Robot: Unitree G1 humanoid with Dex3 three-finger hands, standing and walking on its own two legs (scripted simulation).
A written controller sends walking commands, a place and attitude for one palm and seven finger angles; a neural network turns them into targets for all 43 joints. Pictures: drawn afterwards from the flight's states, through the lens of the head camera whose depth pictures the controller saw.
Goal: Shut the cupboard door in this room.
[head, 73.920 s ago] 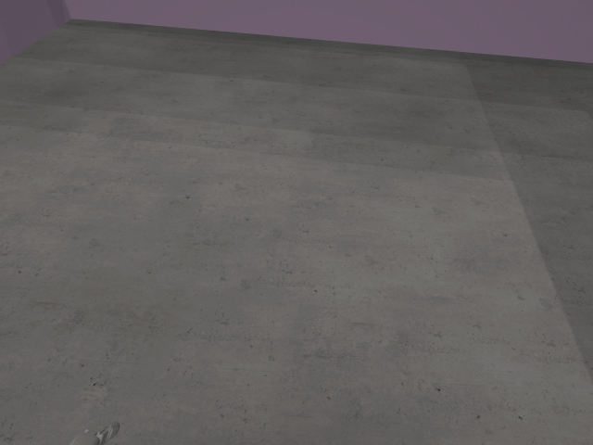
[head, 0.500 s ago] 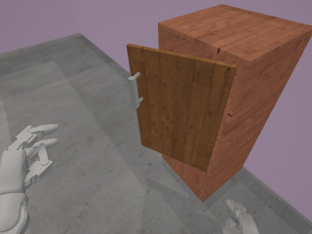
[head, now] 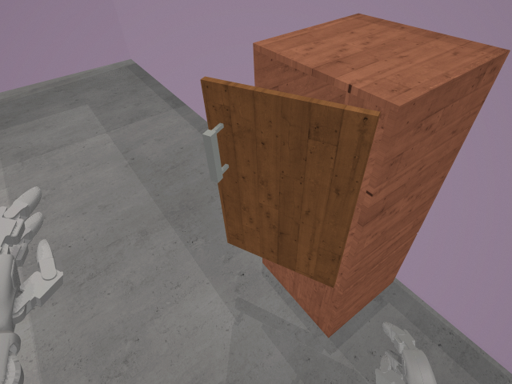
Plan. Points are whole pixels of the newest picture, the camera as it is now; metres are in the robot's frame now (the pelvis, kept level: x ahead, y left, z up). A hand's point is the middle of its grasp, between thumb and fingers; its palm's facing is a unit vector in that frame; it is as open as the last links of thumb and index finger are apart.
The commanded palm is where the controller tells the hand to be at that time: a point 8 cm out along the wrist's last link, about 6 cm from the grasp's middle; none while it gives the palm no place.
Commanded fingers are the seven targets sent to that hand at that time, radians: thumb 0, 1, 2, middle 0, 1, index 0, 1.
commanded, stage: step back with the hand held close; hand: left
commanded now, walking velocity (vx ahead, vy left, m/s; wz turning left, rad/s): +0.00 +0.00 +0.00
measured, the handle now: (218, 152) +0.62 +0.18 +0.02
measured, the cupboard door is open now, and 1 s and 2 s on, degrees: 26 26 26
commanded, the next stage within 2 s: stop stepping back and stand still in 1.22 s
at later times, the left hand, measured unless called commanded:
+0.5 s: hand (26, 283) +0.17 +0.29 +0.16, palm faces +0.37 -0.77 -0.53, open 7.4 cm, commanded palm +0.11 +0.33 +0.17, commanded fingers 0.00 0.90 0.90 -0.20 -0.30 -0.20 -0.30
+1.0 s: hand out of the picture +0.04 +0.30 +0.17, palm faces +0.54 -0.74 -0.41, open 7.4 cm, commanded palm -0.02 +0.34 +0.17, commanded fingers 0.00 0.90 0.90 -0.20 -0.30 -0.20 -0.30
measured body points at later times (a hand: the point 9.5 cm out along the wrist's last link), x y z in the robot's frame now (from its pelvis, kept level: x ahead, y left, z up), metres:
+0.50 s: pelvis -0.03 +0.03 -0.01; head -0.02 +0.02 +0.44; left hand +0.15 +0.33 +0.19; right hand +0.15 -0.22 -0.09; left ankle +0.00 +0.12 -0.74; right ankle -0.04 -0.11 -0.74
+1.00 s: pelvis -0.14 +0.03 -0.02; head -0.14 +0.04 +0.43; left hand +0.00 +0.34 +0.19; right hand +0.04 -0.21 -0.10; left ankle -0.01 +0.12 -0.73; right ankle -0.05 -0.10 -0.74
